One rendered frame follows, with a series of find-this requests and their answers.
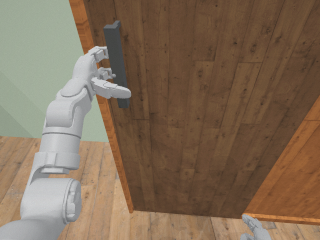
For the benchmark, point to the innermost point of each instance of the handle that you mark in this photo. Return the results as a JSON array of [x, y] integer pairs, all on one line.
[[115, 54]]

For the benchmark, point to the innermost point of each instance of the right robot hand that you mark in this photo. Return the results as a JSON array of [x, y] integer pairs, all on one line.
[[256, 228]]

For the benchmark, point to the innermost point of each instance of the left robot hand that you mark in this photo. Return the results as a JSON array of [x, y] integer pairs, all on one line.
[[86, 69]]

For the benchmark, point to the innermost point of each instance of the robot left forearm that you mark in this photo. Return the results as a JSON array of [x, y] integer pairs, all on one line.
[[59, 148]]

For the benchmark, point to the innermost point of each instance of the wardrobe door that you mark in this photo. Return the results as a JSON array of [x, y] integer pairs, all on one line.
[[292, 187], [218, 89]]

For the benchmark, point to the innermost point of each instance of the left robot upper arm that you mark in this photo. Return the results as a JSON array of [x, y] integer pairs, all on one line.
[[49, 205]]

